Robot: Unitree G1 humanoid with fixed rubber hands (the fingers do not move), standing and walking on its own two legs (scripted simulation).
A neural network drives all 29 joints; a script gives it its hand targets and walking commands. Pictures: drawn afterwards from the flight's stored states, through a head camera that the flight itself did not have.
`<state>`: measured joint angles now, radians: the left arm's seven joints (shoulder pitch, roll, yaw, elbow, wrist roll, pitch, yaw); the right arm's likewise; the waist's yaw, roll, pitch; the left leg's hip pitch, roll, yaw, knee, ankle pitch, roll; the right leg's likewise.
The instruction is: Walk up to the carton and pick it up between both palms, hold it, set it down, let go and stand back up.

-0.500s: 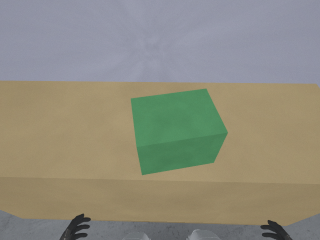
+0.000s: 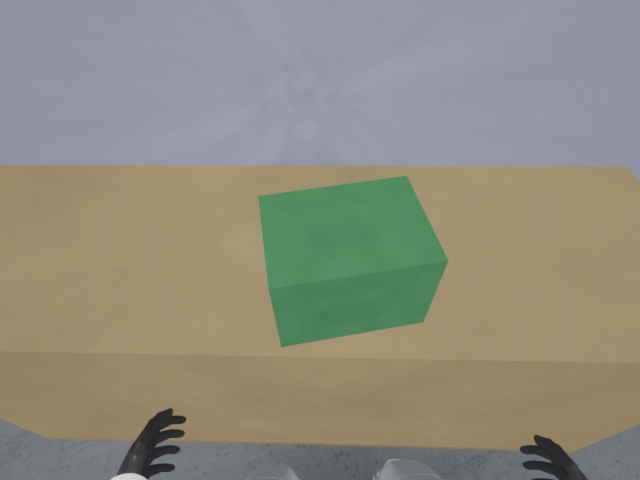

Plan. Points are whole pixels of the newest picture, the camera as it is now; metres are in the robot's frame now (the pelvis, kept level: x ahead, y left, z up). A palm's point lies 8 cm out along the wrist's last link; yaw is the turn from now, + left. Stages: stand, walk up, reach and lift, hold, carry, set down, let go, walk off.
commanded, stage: walk up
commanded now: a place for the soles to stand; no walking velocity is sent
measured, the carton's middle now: (343, 261) +0.43 -0.01 -0.03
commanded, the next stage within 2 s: reach and lift in 0.46 s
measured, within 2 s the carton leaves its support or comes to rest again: neither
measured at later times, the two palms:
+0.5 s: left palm (137, 474) +0.14 +0.26 -0.09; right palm out of the picture +0.11 -0.29 -0.09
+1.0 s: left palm (165, 432) +0.19 +0.23 -0.08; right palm (557, 444) +0.17 -0.27 -0.07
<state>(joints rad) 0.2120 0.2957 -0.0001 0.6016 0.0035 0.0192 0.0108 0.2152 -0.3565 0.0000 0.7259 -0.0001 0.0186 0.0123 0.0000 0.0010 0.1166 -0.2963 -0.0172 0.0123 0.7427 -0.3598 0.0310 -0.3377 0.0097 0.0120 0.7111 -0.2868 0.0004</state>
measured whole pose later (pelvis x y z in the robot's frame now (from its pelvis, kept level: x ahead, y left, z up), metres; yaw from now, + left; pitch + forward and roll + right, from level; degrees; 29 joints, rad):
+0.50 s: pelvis +0.00 +0.00 +0.00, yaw +0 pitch -5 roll +0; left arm 0.21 0.30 0.00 0.61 0.00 0.05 0.01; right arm 0.21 -0.35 0.00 0.78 -0.01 -0.03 0.01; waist 0.00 0.00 0.12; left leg -0.30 -0.02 0.01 0.74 -0.37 0.03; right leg -0.34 0.01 0.01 0.71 -0.29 0.00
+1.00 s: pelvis +0.04 -0.02 +0.00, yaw -1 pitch -2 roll +1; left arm 0.21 0.29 0.00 0.52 0.00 0.06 0.06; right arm 0.19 -0.26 -0.04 0.77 -0.03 -0.36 0.07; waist 0.00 -0.03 0.12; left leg -0.27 0.00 0.01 0.69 -0.38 -0.01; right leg -0.34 0.03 0.01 0.71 -0.33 -0.02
